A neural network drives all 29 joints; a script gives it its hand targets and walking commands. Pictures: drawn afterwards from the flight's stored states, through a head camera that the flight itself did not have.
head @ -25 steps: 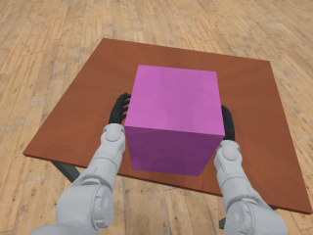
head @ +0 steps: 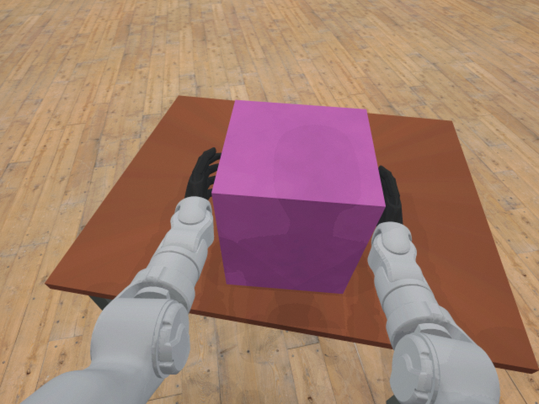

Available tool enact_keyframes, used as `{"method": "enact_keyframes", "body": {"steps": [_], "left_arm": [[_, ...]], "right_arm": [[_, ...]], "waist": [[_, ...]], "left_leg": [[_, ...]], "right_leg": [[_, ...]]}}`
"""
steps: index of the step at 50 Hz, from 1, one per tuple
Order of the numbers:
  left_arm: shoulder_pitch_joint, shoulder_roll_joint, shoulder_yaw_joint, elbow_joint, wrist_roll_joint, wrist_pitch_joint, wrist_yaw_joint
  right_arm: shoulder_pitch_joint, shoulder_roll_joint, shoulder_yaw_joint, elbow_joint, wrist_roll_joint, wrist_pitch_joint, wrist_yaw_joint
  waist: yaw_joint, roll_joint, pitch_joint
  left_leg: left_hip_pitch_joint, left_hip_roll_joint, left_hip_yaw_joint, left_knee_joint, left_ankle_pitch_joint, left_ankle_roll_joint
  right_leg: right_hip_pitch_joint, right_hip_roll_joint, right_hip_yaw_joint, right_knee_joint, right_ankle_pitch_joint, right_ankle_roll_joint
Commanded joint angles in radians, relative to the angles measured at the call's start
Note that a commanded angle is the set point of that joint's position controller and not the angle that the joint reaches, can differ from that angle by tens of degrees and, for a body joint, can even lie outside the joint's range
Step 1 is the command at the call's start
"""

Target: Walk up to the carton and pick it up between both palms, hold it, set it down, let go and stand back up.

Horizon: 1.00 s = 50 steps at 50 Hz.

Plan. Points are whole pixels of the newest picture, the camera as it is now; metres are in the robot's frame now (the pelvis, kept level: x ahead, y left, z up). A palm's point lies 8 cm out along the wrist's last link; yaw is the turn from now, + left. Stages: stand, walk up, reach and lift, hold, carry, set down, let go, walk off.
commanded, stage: reach and lift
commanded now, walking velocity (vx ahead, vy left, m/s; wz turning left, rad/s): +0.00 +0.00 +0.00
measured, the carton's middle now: (292, 202) +0.43 -0.04 +0.07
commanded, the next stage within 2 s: none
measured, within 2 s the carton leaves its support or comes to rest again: neither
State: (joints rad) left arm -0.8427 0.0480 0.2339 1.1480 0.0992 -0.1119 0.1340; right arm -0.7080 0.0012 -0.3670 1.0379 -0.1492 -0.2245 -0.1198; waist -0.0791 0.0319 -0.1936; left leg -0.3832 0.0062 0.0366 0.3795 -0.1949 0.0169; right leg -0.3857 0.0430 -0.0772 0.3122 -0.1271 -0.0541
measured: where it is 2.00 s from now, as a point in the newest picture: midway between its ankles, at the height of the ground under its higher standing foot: outside the picture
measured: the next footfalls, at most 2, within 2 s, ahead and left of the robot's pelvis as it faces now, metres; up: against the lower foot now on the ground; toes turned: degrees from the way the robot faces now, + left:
none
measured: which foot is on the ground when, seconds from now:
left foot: down 0.00-1.00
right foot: down 0.00-1.00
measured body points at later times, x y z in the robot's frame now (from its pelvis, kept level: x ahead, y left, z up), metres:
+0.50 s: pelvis +0.00 +0.02 +0.00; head -0.03 +0.04 +0.45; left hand +0.42 +0.14 +0.14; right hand +0.38 -0.16 +0.13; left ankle -0.02 +0.11 -0.74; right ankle +0.01 -0.09 -0.74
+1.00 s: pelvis -0.04 +0.02 +0.00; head -0.06 +0.03 +0.45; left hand +0.38 +0.15 +0.16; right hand +0.36 -0.15 +0.15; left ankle -0.02 +0.11 -0.74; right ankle +0.01 -0.09 -0.74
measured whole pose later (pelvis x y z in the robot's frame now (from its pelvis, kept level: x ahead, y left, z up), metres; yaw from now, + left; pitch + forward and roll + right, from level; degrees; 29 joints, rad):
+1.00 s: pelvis -0.04 +0.02 +0.00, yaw +0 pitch -1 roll -1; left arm -0.76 0.01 0.26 0.63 0.12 0.43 0.15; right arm -0.75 -0.03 -0.22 0.83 0.06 0.16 -0.11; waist -0.07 -0.01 -0.06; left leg -0.19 -0.02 0.02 0.38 -0.18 0.04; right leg -0.18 0.03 -0.06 0.29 -0.09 -0.03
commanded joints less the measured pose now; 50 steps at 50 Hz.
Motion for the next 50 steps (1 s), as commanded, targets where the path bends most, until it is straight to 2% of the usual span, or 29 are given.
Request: {"method": "enact_keyframes", "body": {"steps": [1, 6, 13, 17, 22, 27, 34, 42, 50], "left_arm": [[-0.788, -0.656, -0.26, -0.241, 0.013, -0.039, -0.15], [-0.81, -0.694, -0.297, -0.351, -0.017, 0.027, -0.145], [-0.854, -0.776, -0.414, -0.585, -0.059, 0.15, -0.114], [-0.839, -0.806, -0.466, -0.671, -0.069, 0.232, -0.105], [-0.796, -0.819, -0.471, -0.686, -0.058, 0.318, -0.11], [-0.773, -0.818, -0.434, -0.664, -0.037, 0.372, -0.115], [-0.794, -0.8, -0.393, -0.655, -0.033, 0.411, -0.114], [-0.84, -0.788, -0.413, -0.703, -0.074, 0.44, -0.107], [-0.836, -0.751, -0.43, -0.767, -0.103, 0.498, -0.119]], "right_arm": [[-0.898, 0.629, 0.394, -0.214, 0.015, -0.019, 0.102], [-0.894, 0.638, 0.425, -0.261, 0.09, 0.05, 0.082], [-0.901, 0.625, 0.497, -0.395, 0.191, 0.133, 0.079], [-0.914, 0.595, 0.533, -0.466, 0.24, 0.177, 0.084], [-0.948, 0.554, 0.536, -0.501, 0.275, 0.217, 0.09], [-0.977, 0.532, 0.508, -0.485, 0.28, 0.24, 0.102], [-1.012, 0.538, 0.465, -0.455, 0.257, 0.254, 0.123], [-1.064, 0.584, 0.469, -0.502, 0.242, 0.274, 0.129], [-1.075, 0.624, 0.516, -0.561, 0.27, 0.331, 0.108]], "waist": [[-0.007, -0.06, -0.612], [-0.035, -0.036, -0.588], [-0.077, 0.01, -0.601], [-0.079, 0.028, -0.572], [-0.06, 0.042, -0.495], [-0.035, 0.041, -0.422], [-0.013, 0.01, -0.392], [-0.006, -0.017, -0.45], [-0.001, -0.024, -0.47]], "left_leg": [[0.084, -0.027, -0.047, -0.04, 0.236, -0.006], [0.16, -0.034, -0.061, -0.019, 0.302, -0.028], [0.307, -0.027, -0.09, 0.038, 0.449, -0.08], [0.388, -0.017, -0.104, 0.053, 0.495, -0.102], [0.442, -0.007, -0.111, 0.042, 0.477, -0.111], [0.461, 0.004, -0.105, 0.012, 0.413, -0.106], [0.454, 0.014, -0.085, -0.027, 0.308, -0.084], [0.415, 0.009, -0.07, -0.038, 0.224, -0.051], [0.339, -0.015, -0.074, -0.042, 0.172, -0.022]], "right_leg": [[0.616, -0.043, 0.067, 0.109, 0.746, 0.106], [0.601, -0.031, 0.061, 0.093, 0.742, 0.1], [0.527, -0.008, 0.042, 0.075, 0.658, 0.08], [0.46, 0.004, 0.028, 0.055, 0.564, 0.073], [0.402, 0.011, 0.015, 0.024, 0.444, 0.069], [0.36, 0.013, 0.008, -0.007, 0.331, 0.064], [0.339, 0.008, 0.01, -0.033, 0.224, 0.061], [0.363, 0.0, 0.025, -0.029, 0.183, 0.06], [0.434, -0.014, 0.051, -0.01, 0.2, 0.073]]}}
